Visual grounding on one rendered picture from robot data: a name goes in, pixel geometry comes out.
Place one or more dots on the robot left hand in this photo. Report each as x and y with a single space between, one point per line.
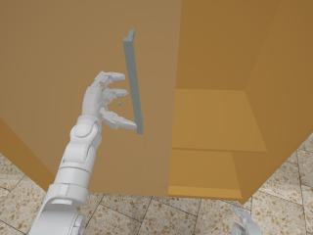
95 98

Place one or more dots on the handle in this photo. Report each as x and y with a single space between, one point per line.
130 60

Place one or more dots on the robot right hand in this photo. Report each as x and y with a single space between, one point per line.
251 228

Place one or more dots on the left robot forearm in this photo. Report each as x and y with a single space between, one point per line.
69 190

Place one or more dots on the wardrobe door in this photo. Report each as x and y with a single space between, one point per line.
50 53
15 142

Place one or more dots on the left robot upper arm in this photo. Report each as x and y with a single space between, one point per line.
57 222

